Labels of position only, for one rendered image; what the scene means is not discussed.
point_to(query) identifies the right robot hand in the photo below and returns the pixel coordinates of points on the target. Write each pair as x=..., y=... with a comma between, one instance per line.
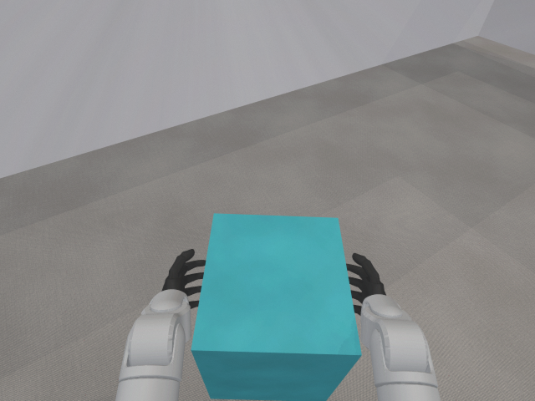
x=370, y=283

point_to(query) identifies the right robot forearm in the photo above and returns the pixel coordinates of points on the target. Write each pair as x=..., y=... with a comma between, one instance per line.
x=401, y=359

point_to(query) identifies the left robot forearm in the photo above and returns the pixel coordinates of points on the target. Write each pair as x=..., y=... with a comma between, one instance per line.
x=154, y=352

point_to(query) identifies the carton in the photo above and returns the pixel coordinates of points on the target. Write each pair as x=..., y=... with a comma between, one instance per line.
x=275, y=319

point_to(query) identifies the left robot hand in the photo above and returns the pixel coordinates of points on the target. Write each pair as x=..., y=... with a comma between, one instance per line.
x=177, y=279

